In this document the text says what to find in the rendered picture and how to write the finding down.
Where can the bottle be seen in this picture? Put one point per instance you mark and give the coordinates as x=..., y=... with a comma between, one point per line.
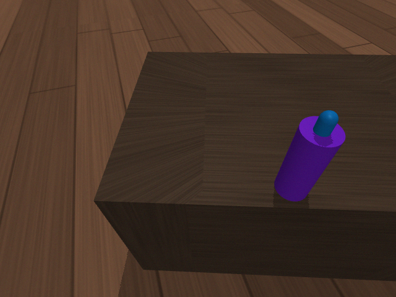
x=316, y=141

